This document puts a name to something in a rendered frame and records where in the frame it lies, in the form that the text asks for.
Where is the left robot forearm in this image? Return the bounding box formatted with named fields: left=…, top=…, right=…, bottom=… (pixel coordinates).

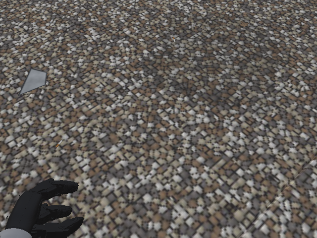
left=0, top=228, right=32, bottom=238

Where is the left robot hand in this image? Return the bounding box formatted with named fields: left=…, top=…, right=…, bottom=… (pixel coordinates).
left=5, top=178, right=84, bottom=238

